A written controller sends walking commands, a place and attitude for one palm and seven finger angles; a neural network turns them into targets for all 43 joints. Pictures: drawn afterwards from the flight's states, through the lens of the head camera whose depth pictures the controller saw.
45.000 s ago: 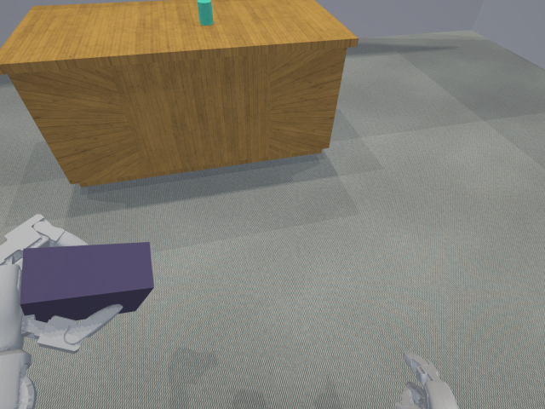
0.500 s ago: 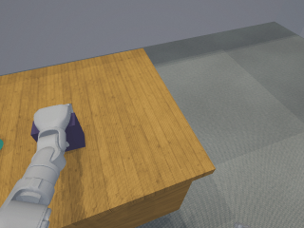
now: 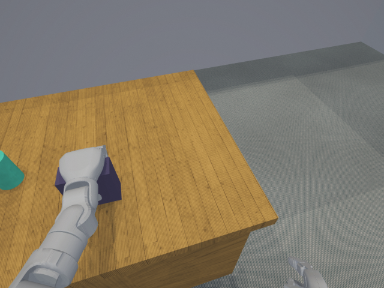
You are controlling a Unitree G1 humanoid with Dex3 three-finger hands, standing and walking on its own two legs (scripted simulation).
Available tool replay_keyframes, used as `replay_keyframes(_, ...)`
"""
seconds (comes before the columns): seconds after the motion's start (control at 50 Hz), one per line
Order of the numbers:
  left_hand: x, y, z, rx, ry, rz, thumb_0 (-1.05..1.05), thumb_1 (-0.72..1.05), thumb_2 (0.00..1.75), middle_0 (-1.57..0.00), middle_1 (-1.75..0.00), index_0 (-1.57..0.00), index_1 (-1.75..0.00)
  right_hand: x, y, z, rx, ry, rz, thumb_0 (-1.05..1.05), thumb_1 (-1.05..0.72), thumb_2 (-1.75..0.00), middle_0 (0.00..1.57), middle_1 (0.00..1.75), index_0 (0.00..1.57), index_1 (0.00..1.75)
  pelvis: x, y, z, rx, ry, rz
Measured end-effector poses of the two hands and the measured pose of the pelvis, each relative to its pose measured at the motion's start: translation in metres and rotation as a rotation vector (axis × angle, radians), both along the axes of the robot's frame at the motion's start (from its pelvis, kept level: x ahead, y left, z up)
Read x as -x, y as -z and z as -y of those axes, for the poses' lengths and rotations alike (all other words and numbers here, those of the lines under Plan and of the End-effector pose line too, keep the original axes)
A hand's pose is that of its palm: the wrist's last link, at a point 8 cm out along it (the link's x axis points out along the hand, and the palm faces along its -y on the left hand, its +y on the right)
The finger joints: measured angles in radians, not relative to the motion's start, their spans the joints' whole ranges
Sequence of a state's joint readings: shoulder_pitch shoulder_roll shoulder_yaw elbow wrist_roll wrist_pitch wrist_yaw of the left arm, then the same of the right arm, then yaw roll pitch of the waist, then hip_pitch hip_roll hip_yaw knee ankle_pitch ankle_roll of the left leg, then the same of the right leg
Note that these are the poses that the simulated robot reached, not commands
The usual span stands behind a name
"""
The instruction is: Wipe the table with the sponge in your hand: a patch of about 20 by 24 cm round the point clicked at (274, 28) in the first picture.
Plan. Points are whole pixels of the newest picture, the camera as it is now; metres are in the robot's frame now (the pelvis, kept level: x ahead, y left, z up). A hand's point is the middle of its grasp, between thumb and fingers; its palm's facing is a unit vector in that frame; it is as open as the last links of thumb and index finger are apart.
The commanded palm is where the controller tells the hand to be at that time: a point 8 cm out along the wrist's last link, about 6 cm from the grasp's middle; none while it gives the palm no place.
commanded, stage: wipe back along the first lane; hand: left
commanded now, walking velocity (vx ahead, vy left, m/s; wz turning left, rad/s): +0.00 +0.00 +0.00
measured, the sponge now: (94, 188) +0.33 +0.28 -0.01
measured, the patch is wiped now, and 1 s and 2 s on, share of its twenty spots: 0.95 0.95 0.95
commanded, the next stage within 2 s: lift the sponge slowly off the table in 0.68 s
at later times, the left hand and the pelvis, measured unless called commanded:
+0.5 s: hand (90, 198) +0.29 +0.26 +0.03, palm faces -0.02 -0.06 -1.00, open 9.5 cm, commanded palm +0.24 +0.24 +0.05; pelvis +0.01 -0.01 +0.00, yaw -1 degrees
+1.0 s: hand (89, 214) +0.25 +0.24 +0.02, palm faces -0.03 -0.10 -0.99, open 9.5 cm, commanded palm +0.22 +0.24 +0.07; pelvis -0.01 -0.01 +0.00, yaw -1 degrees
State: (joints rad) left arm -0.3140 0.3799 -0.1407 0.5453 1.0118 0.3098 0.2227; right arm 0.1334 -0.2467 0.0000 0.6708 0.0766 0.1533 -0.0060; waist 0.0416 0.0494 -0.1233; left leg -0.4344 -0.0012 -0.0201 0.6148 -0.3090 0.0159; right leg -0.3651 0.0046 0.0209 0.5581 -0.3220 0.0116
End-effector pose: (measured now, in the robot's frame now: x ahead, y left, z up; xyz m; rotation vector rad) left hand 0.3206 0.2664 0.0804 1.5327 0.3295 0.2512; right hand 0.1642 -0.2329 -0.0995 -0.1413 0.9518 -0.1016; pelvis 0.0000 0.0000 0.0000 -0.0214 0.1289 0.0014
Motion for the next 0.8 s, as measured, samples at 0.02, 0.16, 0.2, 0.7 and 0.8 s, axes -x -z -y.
replay_keyframes(0.02,0.001,0.0,0.001,0.001,-0.001,-0.001,-0.01,-0.45,1.11,-0.72,-1.46,-0.73,-1.49,-0.001,0.0,0.0,0.0,-0.002,0.003,0.01,-0.9,-0.9,0.2,0.3,0.2,0.3,0.0,0.0,0.001,0.0,0.0,0.001)
replay_keyframes(0.16,0.011,0.0,0.004,0.008,-0.001,-0.002,0.0,-0.45,1.11,-0.72,-1.46,-0.73,-1.49,-0.008,-0.002,0.004,-0.001,-0.008,0.022,0.01,-0.9,-0.9,0.2,0.3,0.2,0.3,-0.003,-0.001,0.004,-0.003,0.003,0.01)
replay_keyframes(0.2,0.015,0.0,0.005,0.009,0.002,0.001,0.0,-0.45,1.11,-0.72,-1.46,-0.73,-1.49,-0.009,-0.002,0.006,-0.003,-0.007,0.029,0.01,-0.9,-0.9,0.2,0.3,0.2,0.3,-0.004,-0.001,0.005,-0.004,0.005,0.012)
replay_keyframes(0.7,0.077,0.001,0.024,0.04,0.018,0.033,0.03,-0.44,1.09,-0.7,-1.47,-0.74,-1.48,-0.04,-0.02,-0.003,-0.037,-0.053,0.165,0.01,-0.9,-0.9,0.2,0.3,0.19,0.3,-0.002,-0.003,0.008,-0.01,0.016,0.059)
replay_keyframes(0.8,0.089,0.001,0.027,0.048,0.019,0.039,0.03,-0.44,1.09,-0.7,-1.47,-0.74,-1.47,-0.04,-0.021,-0.008,-0.045,-0.066,0.175,0.01,-0.9,-0.9,0.2,0.3,0.2,0.3,0.002,-0.003,0.007,-0.011,0.016,0.071)
